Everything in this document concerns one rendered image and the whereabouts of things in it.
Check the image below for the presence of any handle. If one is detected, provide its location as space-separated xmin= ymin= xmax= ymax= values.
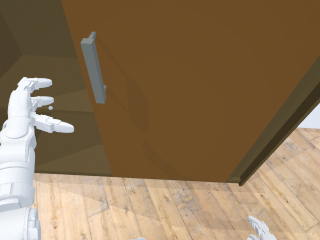
xmin=80 ymin=31 xmax=107 ymax=104

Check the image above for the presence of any robot right hand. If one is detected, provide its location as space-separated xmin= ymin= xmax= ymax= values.
xmin=247 ymin=215 xmax=277 ymax=240

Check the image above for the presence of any robot left upper arm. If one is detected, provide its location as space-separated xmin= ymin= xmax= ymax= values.
xmin=0 ymin=207 xmax=41 ymax=240

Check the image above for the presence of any robot left hand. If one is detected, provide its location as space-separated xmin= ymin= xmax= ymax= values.
xmin=8 ymin=77 xmax=74 ymax=133

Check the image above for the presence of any robot left forearm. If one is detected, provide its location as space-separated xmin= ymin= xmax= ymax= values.
xmin=0 ymin=116 xmax=37 ymax=212

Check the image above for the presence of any wardrobe door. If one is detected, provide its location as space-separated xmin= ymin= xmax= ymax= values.
xmin=61 ymin=0 xmax=320 ymax=183
xmin=230 ymin=55 xmax=320 ymax=177

